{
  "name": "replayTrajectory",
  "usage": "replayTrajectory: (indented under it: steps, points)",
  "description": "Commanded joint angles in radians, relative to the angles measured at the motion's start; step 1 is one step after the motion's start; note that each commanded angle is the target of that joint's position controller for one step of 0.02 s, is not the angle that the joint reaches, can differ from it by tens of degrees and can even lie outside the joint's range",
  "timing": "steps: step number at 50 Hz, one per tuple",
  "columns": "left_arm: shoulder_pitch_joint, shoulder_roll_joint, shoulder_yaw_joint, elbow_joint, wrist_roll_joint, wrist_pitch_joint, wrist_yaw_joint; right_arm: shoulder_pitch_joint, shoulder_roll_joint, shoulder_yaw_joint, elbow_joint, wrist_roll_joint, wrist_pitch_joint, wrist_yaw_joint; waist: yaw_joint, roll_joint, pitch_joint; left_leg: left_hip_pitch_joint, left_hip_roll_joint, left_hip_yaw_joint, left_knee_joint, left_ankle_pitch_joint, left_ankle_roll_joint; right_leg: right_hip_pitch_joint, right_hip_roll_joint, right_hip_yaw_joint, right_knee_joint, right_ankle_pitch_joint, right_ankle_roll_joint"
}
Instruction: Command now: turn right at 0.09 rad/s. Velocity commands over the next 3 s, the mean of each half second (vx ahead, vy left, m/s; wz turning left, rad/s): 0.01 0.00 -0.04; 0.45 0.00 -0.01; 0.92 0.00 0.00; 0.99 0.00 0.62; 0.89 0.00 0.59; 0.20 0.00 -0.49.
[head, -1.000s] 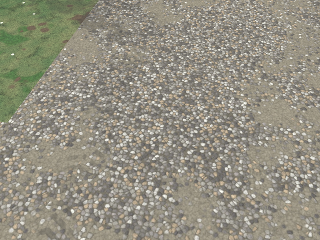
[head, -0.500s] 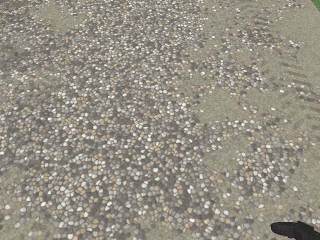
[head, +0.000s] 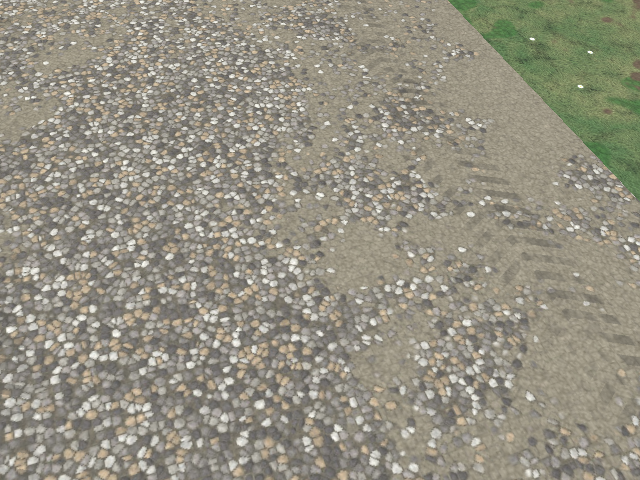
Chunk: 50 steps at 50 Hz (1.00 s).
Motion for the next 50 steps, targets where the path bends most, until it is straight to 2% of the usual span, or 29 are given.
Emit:
replayTrajectory:
  steps: [1,2,3,4,5,6,10,13,19,29,30,31,32,33,34,35,36,37,39,41,42,43,44,45,46,47,48,49,50]
  points:
    - [0.062,0.054,0.005,-0.007,-0.004,-0.018,0.014,0.016,-0.165,-0.049,-0.022,0.004,0.001,-0.001,0.026,0.206,-0.088,0.109,0.183,-0.204,-0.08,0.291,0.109,0.073,0.011,-0.074,-0.272,0.149,-0.028]
    - [0.069,0.063,0.003,0.006,0.004,-0.028,0.02,0.026,-0.16,-0.049,-0.015,0.007,0.0,-0.002,0.028,0.181,-0.089,0.06,0.181,-0.209,-0.074,0.266,0.08,0.148,-0.014,-0.04,-0.35,0.252,-0.045]
    - [0.06,0.093,0.005,0.007,0.017,-0.04,0.025,0.034,-0.142,-0.044,-0.016,0.009,-0.007,-0.001,0.02,0.135,-0.107,0.001,0.175,-0.209,-0.068,0.201,0.045,0.218,-0.08,0.037,-0.353,0.287,-0.064]
    - [0.022,0.152,0.014,0.004,0.027,-0.048,0.028,0.048,-0.117,-0.039,-0.027,0.018,-0.014,0.005,-0.021,0.013,-0.098,-0.029,0.103,-0.137,-0.052,0.109,0.014,0.192,-0.166,0.13,-0.305,0.376,-0.098]
    - [-0.021,0.102,0.001,0.015,0.016,-0.054,0.022,0.02,-0.104,-0.034,-0.01,0.018,-0.012,0.005,-0.017,-0.04,-0.069,0.057,0.056,-0.08,-0.078,0.018,0.002,0.056,-0.186,0.132,-0.314,0.344,-0.118]
    - [-0.036,0.067,-0.012,0.017,0.016,-0.061,0.018,-0.002,-0.112,-0.037,0.003,0.011,-0.008,0.004,-0.009,-0.037,-0.042,0.098,0.057,-0.084,-0.078,0.024,-0.003,0.008,-0.169,0.125,-0.331,0.278,-0.107]
    - [0.018,0.079,-0.014,0.081,0.012,-0.068,0.029,0.012,-0.125,-0.044,0.05,0.006,-0.009,0.009,0.0,-0.043,-0.007,0.094,0.087,-0.106,-0.085,0.078,0.014,0.002,-0.122,0.087,-0.336,0.235,-0.085]
    - [0.029,0.068,-0.017,0.111,0.012,-0.068,0.03,0.013,-0.113,-0.041,0.091,0.008,-0.01,0.007,0.004,-0.003,0.007,0.078,0.084,-0.108,-0.104,0.038,0.007,0.003,-0.124,0.088,-0.34,0.212,-0.092]
    - [0.044,0.063,-0.018,0.172,0.011,-0.073,0.032,0.014,-0.103,-0.038,0.164,0.009,-0.009,0.005,0.005,0.029,0.009,0.09,0.089,-0.116,-0.122,0.019,0.003,-0.004,-0.121,0.085,-0.352,0.199,-0.095]
    - [0.086,0.03,-0.026,0.256,0.011,-0.077,0.036,0.023,-0.085,-0.029,0.265,0.01,-0.008,-0.003,0.006,0.036,0.005,0.098,0.096,-0.116,-0.125,0.024,0.006,0.002,-0.116,0.072,-0.353,0.224,-0.096]
    - [0.121,0.04,-0.021,0.266,0.013,-0.075,0.035,0.039,-0.092,-0.032,0.273,0.009,-0.006,-0.002,0.013,0.032,-0.037,0.097,0.07,-0.102,-0.106,-0.169,0.016,0.013,-0.097,0.069,-0.356,0.016,-0.109]
    - [0.132,0.075,-0.008,0.26,0.016,-0.069,0.031,0.034,-0.12,-0.044,0.267,0.005,0.0,0.003,0.022,0.009,-0.016,0.034,0.037,-0.086,-0.061,-0.415,0.034,-0.012,-0.09,0.096,-0.353,-0.241,-0.141]
    - [0.161,0.097,0.001,0.258,0.022,-0.065,0.025,-0.011,-0.133,-0.05,0.245,-0.003,0.004,0.012,0.046,-0.011,0.051,-0.092,0.03,-0.094,-0.017,-0.543,0.044,-0.028,-0.125,0.174,-0.393,-0.432,-0.181]
    - [0.2,0.108,0.009,0.261,0.019,-0.068,0.022,-0.096,-0.093,-0.042,0.203,-0.002,0.0,0.023,0.084,-0.083,0.1,-0.216,0.005,-0.038,0.08,-0.458,0.026,0.03,-0.204,0.295,-0.477,-0.503,-0.228]
    - [0.198,0.121,0.022,0.265,0.014,-0.077,0.024,-0.169,-0.047,-0.032,0.166,0.002,-0.01,0.031,0.096,-0.17,0.151,-0.315,-0.003,0.067,0.235,-0.199,0.001,0.075,-0.316,0.408,-0.576,-0.443,-0.267]
    - [0.194,0.113,0.03,0.262,0.022,-0.089,0.023,-0.19,-0.081,-0.043,0.156,-0.008,-0.023,0.033,0.097,-0.132,0.143,-0.383,0.046,0.042,0.345,-0.156,-0.006,0.11,-0.371,0.447,-0.606,-0.332,-0.287]
    - [0.163,0.113,0.035,0.249,0.024,-0.103,0.021,-0.159,-0.101,-0.053,0.16,-0.011,-0.036,0.039,0.063,-0.076,0.102,-0.406,0.068,0.023,0.389,-0.137,-0.011,0.156,-0.36,0.41,-0.589,-0.232,-0.279]
    - [0.133,0.113,0.039,0.238,0.02,-0.119,0.019,-0.13,-0.104,-0.058,0.164,-0.011,-0.048,0.048,0.037,-0.058,0.062,-0.385,0.083,0.02,0.382,-0.119,-0.013,0.175,-0.338,0.35,-0.573,-0.161,-0.263]
    - [0.07,0.111,0.045,0.217,0.006,-0.141,0.016,-0.097,-0.088,-0.061,0.161,0.001,-0.061,0.06,-0.004,-0.095,0.031,-0.206,0.075,0.05,0.269,-0.117,-0.006,0.079,-0.266,0.213,-0.567,-0.104,-0.221]
    - [0.045,0.122,0.054,0.211,0.007,-0.146,0.012,-0.036,-0.069,-0.062,0.168,0.01,-0.057,0.059,-0.038,-0.132,0.062,0.02,0.048,0.115,0.135,-0.163,0.008,-0.094,-0.244,0.148,-0.534,-0.149,-0.219]
    - [0.032,0.115,0.056,0.208,0.008,-0.143,0.01,0.044,-0.063,-0.066,0.194,0.011,-0.057,0.053,-0.075,-0.084,0.08,0.154,0.026,0.159,0.054,-0.112,0.01,-0.189,-0.23,0.124,-0.468,-0.174,-0.221]
    - [0.032,0.104,0.055,0.202,0.015,-0.143,0.008,0.146,-0.078,-0.077,0.231,0.008,-0.062,0.042,-0.112,0.003,0.065,0.306,-0.012,0.185,0.021,-0.139,0.007,-0.284,-0.196,0.097,-0.345,-0.153,-0.221]
    - [0.008,0.064,0.044,0.182,0.031,-0.152,0.002,0.312,-0.129,-0.095,0.278,-0.003,-0.08,0.028,-0.183,0.173,0.004,0.495,0.089,0.017,-0.05,-0.261,0.025,-0.409,-0.115,0.003,-0.015,-0.034,-0.202]
    - [-0.032,-0.058,0.012,0.102,0.022,-0.17,-0.008,0.416,-0.235,-0.11,0.289,-0.023,-0.095,0.021,-0.182,0.452,-0.065,0.565,0.384,-0.542,-0.295,-0.693,0.107,-0.622,0.008,-0.107,0.372,-0.083,-0.159]
    - [-0.064,-0.011,0.02,0.082,0.032,-0.173,-0.019,0.309,-0.173,-0.092,0.276,-0.024,-0.089,0.024,-0.106,0.276,0.0,0.434,0.445,-0.752,-0.372,-0.813,0.164,-0.718,-0.032,0.004,0.526,0.022,-0.182]
    - [-0.1,0.022,0.026,0.068,0.032,-0.174,-0.032,0.181,-0.158,-0.088,0.23,-0.018,-0.093,0.028,-0.049,0.142,0.056,0.348,0.431,-0.643,-0.337,-0.728,0.162,-0.742,-0.112,0.004,0.572,0.147,-0.182]
    - [-0.08,0.041,0.03,0.083,0.038,-0.176,-0.047,0.135,-0.141,-0.085,0.212,-0.011,-0.103,0.035,-0.023,0.065,0.027,0.298,0.368,-0.507,-0.326,-0.597,0.146,-0.672,-0.15,-0.004,0.547,0.224,-0.162]
    - [-0.05,0.038,0.032,0.095,0.048,-0.171,-0.055,0.123,-0.134,-0.08,0.207,-0.005,-0.11,0.035,0.004,0.067,0.002,0.261,0.326,-0.419,-0.347,-0.52,0.131,-0.61,-0.169,-0.02,0.511,0.245,-0.14]
    - [-0.045,0.035,0.031,0.1,0.058,-0.16,-0.063,0.129,-0.11,-0.072,0.215,-0.004,-0.118,0.031,0.013,0.084,0.01,0.229,0.286,-0.348,-0.374,-0.455,0.118,-0.58,-0.179,-0.04,0.496,0.271,-0.117]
